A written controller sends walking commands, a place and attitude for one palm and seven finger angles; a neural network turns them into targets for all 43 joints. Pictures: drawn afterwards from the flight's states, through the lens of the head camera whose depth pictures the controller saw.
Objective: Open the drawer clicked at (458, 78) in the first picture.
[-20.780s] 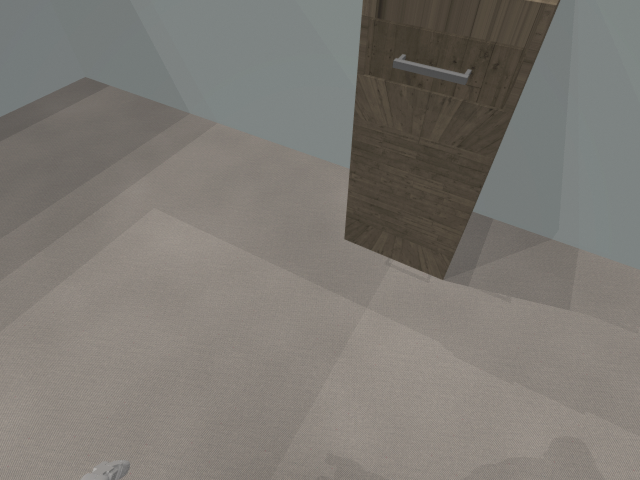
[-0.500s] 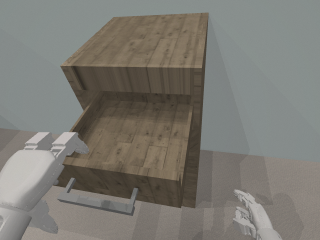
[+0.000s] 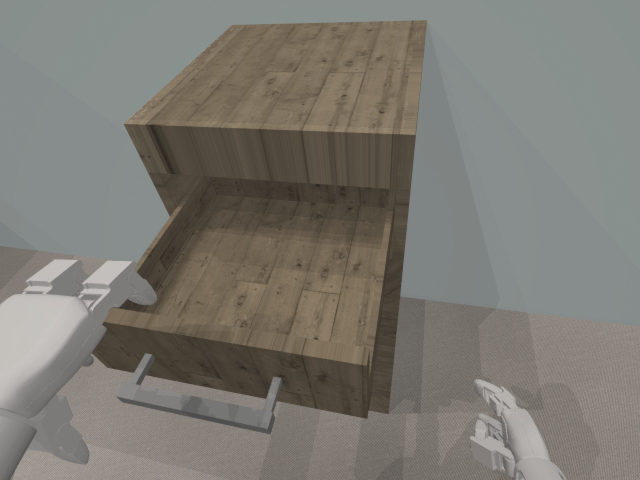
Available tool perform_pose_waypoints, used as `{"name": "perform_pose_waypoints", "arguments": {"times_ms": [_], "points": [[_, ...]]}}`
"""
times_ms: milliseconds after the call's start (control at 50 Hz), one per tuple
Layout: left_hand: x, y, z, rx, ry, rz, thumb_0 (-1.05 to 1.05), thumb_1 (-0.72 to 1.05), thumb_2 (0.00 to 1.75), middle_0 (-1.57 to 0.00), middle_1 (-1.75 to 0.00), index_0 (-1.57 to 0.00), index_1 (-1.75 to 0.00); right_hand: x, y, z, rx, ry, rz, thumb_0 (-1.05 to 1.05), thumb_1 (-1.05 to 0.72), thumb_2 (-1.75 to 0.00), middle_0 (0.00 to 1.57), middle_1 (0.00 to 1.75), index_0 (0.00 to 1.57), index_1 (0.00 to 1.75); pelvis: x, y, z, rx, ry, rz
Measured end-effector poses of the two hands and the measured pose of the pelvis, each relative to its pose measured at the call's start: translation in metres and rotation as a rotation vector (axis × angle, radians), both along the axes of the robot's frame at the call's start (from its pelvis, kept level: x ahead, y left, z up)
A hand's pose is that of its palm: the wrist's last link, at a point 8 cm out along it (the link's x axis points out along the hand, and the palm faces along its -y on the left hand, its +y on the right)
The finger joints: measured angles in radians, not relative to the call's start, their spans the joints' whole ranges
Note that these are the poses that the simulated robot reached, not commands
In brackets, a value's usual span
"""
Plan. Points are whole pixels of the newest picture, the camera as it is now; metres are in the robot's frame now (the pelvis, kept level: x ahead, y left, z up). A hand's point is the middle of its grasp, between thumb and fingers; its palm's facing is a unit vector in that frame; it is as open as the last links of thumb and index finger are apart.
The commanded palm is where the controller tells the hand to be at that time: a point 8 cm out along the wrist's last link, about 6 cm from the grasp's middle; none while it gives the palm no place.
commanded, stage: draw the hand back to the body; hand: left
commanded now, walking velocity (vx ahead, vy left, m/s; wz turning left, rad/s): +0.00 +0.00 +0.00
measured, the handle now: (201, 390) +0.20 +0.19 +0.03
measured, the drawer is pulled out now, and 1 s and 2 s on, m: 0.28 0.28 0.28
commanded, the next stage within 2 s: step back with the hand held close in 1.00 s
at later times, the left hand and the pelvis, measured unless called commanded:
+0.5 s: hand (113, 306) +0.20 +0.21 +0.21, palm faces +0.39 -0.82 -0.42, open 11.3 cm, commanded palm +0.15 +0.26 +0.22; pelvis +0.02 -0.01 +0.00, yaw +0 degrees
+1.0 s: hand (102, 319) +0.19 +0.21 +0.21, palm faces +0.45 -0.79 -0.42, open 7.6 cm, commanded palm +0.14 +0.26 +0.22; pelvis +0.01 -0.02 +0.00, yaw +1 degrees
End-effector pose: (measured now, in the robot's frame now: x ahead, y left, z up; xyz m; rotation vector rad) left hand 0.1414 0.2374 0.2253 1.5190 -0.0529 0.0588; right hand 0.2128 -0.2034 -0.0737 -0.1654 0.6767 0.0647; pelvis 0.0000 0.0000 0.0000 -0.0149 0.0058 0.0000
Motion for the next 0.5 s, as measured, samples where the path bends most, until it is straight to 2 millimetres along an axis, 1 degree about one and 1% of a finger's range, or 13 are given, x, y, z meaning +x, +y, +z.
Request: {"name": "perform_pose_waypoints", "arguments": {"times_ms": [20, 40, 80, 120, 180, 240, 320, 400, 500], "points": [[0.000, 0.001, 0.000, -0.001, 0.002, 0.002, 0.00, -0.49, 0.31, -0.32, -1.20, -0.32, -1.20, 0.000, 0.000, 0.000, -0.003, 0.001, 0.000, 0.01, -0.91, -0.90, 0.20, 0.30, 0.20, 0.30, 0.000, 0.000, 0.000, 0.000, 0.002, 0.001], [0.000, 0.002, 0.000, -0.156, -0.015, -0.009, 0.00, -0.49, 0.31, -0.32, -1.20, -0.32, -1.20, 0.000, 0.000, 0.000, -0.001, -0.011, -0.009, 0.01, -0.91, -0.90, 0.20, 0.30, 0.20, 0.30, 0.000, 0.001, 0.000, -0.001, -0.006, 0.002], [0.001, 0.004, -0.004, -0.488, -0.105, -0.019, 0.00, -0.48, 0.31, -0.32, -1.19, -0.32, -1.20, -0.002, 0.001, 0.001, 0.004, -0.051, -0.043, 0.01, -0.91, -0.90, 0.20, 0.30, 0.20, 0.30, 0.000, 0.002, 0.000, 0.002, -0.019, 0.004], [0.002, 0.004, -0.008, -0.726, -0.204, -0.013, 0.00, -0.46, 0.32, -0.32, -1.18, -0.32, -1.18, -0.007, 0.001, 0.002, 0.000, -0.070, -0.071, 0.01, -0.91, -0.90, 0.20, 0.30, 0.20, 0.30, 0.001, 0.001, 0.000, 0.006, -0.026, 0.005], [0.003, 0.003, -0.008, -0.912, -0.342, -0.032, 0.00, -0.41, 0.34, -0.32, -1.15, -0.31, -1.15, -0.016, 0.001, 0.002, -0.022, -0.075, -0.081, 0.01, -0.91, -0.90, 0.20, 0.30, 0.20, 0.30, 0.006, -0.002, 0.000, 0.007, -0.034, 0.006], [0.007, 0.004, -0.006, -0.993, -0.425, -0.052, 0.00, -0.34, 0.37, -0.31, -1.10, -0.30, -1.10, -0.023, -0.001, 0.001, -0.036, -0.068, -0.083, 0.01, -0.91, -0.90, 0.20, 0.30, 0.20, 0.30, 0.011, -0.005, 0.000, 0.006, -0.045, 0.007], [0.014, 0.008, -0.004, -1.006, -0.461, -0.063, 0.00, -0.23, 0.42, -0.30, -1.02, -0.29, -1.02, -0.026, -0.006, 0.000, -0.045, -0.059, -0.090, 0.01, -0.91, -0.90, 0.20, 0.30, 0.20, 0.30, 0.015, -0.008, 0.000, 0.005, -0.051, 0.006], [0.019, 0.011, -0.002, -0.986, -0.452, -0.057, 0.00, -0.10, 0.48, -0.29, -0.94, -0.28, -0.94, -0.023, -0.012, -0.001, -0.046, -0.057, -0.104, 0.02, -0.90, -0.90, 0.20, 0.30, 0.20, 0.30, 0.017, -0.009, 0.001, 0.005, -0.048, 0.002], [0.020, 0.012, -0.001, -0.964, -0.431, -0.035, 0.00, 0.07, 0.55, -0.27, -0.83, -0.27, -0.83, -0.016, -0.020, -0.001, -0.044, -0.062, -0.121, 0.02, -0.91, -0.90, 0.20, 0.30, 0.20, 0.30, 0.019, -0.010, 0.001, 0.005, -0.041, 0.000]]}}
